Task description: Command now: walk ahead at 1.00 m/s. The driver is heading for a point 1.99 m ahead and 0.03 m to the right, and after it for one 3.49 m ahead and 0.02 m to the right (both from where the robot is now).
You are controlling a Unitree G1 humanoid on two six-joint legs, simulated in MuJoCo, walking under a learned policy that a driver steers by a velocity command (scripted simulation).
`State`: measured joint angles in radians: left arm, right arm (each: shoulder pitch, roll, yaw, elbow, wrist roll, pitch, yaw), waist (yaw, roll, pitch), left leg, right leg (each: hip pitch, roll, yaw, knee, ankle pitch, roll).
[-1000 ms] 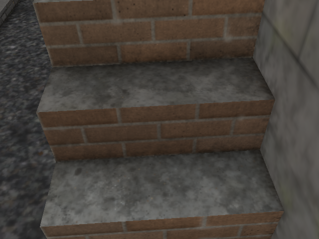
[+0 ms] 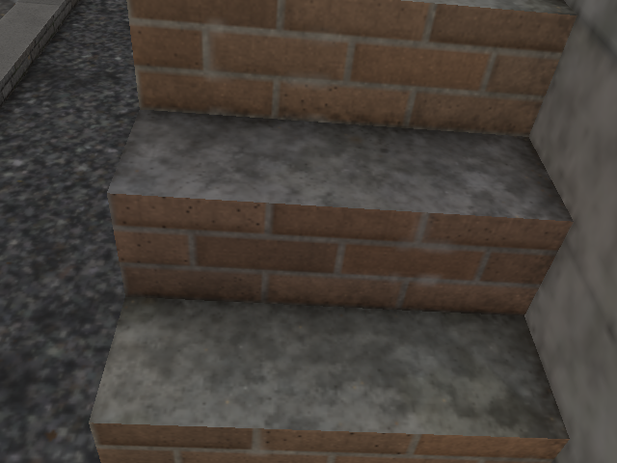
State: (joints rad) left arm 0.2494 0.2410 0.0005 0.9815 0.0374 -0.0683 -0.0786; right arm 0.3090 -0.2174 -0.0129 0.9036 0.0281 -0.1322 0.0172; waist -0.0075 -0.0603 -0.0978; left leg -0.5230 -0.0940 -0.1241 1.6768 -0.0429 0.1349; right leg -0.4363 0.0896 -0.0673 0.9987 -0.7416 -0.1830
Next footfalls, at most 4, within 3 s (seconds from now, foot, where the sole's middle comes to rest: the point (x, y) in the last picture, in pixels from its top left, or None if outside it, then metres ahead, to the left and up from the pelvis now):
0.16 left None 0.11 0.14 -0.49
0.32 left None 0.07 0.15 -0.69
0.62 right None -0.03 -0.10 -0.66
0.80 left None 0.00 0.14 -0.70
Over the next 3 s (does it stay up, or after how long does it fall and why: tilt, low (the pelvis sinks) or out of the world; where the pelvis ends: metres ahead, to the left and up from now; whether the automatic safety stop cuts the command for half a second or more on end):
falls after 1.18 s (tilt)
